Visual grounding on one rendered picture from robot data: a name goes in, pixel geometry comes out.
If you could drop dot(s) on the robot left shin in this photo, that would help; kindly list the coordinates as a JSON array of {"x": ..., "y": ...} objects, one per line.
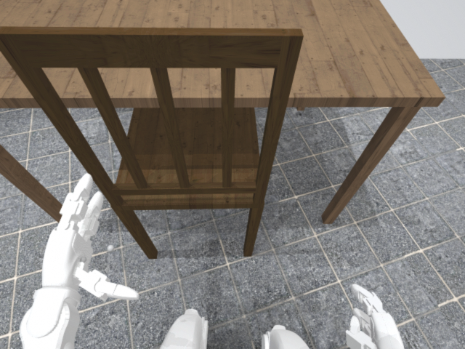
[{"x": 191, "y": 311}]

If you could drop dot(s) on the robot left hand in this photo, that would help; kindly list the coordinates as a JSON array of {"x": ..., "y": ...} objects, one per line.
[{"x": 70, "y": 241}]

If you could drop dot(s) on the chair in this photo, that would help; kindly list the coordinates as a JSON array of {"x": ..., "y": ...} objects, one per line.
[{"x": 172, "y": 158}]

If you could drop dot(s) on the robot right thigh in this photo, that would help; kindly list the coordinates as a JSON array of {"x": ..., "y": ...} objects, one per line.
[{"x": 282, "y": 339}]

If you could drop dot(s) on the robot left forearm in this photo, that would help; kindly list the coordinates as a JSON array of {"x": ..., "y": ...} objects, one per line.
[{"x": 53, "y": 319}]

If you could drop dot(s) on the robot right hand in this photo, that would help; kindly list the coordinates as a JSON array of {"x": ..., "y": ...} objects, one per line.
[{"x": 380, "y": 329}]

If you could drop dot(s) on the table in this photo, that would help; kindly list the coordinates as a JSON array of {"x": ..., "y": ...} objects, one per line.
[{"x": 352, "y": 55}]

